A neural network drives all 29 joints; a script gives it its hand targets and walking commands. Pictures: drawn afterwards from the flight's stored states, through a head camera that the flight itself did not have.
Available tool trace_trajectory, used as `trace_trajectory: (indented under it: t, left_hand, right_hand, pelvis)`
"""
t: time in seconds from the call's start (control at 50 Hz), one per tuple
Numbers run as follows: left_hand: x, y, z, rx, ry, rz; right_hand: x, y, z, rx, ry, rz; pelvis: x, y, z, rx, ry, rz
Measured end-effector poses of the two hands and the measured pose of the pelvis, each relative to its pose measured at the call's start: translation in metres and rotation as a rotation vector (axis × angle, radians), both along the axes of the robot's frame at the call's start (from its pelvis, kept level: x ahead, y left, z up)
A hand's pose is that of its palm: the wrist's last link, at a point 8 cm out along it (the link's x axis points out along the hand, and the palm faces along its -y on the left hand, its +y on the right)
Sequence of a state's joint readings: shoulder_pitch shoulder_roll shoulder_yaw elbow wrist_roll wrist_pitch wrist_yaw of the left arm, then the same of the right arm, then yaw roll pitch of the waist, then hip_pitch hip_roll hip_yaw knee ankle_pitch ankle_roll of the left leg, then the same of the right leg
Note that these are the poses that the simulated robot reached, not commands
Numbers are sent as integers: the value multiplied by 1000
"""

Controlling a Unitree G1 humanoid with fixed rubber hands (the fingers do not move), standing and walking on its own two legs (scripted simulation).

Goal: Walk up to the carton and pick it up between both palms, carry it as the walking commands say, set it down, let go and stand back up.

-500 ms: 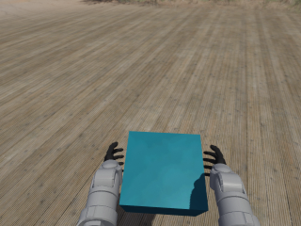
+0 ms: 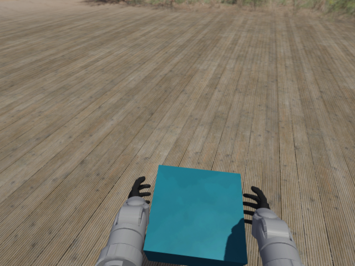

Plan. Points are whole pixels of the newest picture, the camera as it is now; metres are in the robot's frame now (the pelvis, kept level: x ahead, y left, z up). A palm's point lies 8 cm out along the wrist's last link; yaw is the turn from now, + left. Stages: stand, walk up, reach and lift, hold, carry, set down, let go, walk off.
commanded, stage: set down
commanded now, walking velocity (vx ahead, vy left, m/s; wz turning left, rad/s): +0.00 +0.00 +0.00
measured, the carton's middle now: (194, 217) +0.32 -0.03 -0.09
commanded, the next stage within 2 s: none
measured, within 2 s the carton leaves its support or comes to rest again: neither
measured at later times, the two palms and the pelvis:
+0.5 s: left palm (141, 220) +0.32 +0.12 -0.09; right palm (251, 228) +0.29 -0.19 -0.09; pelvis -0.04 +0.00 -0.05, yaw +2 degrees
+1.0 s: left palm (143, 228) +0.35 +0.12 -0.18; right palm (241, 236) +0.32 -0.18 -0.19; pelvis -0.05 -0.01 -0.14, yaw +0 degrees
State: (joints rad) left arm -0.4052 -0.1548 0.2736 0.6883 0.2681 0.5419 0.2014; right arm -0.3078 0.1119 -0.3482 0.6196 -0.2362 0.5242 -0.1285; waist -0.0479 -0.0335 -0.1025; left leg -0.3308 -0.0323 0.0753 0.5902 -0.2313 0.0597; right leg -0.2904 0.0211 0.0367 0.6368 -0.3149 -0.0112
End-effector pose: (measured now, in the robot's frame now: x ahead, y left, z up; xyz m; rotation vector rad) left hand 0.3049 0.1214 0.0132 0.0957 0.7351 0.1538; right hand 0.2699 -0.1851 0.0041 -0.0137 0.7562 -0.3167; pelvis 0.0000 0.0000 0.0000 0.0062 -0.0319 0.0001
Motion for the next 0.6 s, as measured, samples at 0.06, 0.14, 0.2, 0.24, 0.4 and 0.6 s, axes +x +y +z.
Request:
trace_trajectory:
  t: [0.06,0.14,0.2,0.24,0.4,0.6]
  left_hand:
    - [0,5,-13,0,15,13]
    - [1,10,-30,-5,12,31]
    - [3,11,-44,-13,5,35]
    - [4,11,-52,-17,6,38]
    - [10,3,-86,-33,1,35]
    - [24,-3,-125,-25,-10,21]
  right_hand:
    - [4,5,-13,11,14,10]
    - [9,9,-29,10,10,15]
    - [13,10,-40,11,3,13]
    - [14,10,-48,13,5,12]
    - [16,3,-78,9,-2,-19]
    - [28,-2,-117,15,-14,-41]
  pelvis:
    - [-4,2,-4,-6,29,16]
    - [-10,4,-10,-14,82,35]
    - [-15,6,-16,-19,122,43]
    - [-19,7,-19,-20,144,41]
    - [-29,6,-38,-23,250,39]
    - [-41,1,-72,-12,358,31]
